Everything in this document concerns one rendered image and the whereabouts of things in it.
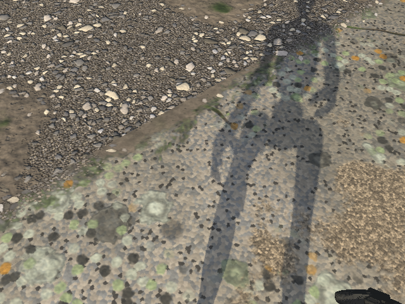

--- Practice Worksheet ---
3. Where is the right robot hand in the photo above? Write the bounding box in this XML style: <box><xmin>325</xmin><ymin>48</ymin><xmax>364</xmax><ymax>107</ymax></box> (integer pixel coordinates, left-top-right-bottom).
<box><xmin>335</xmin><ymin>288</ymin><xmax>402</xmax><ymax>304</ymax></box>

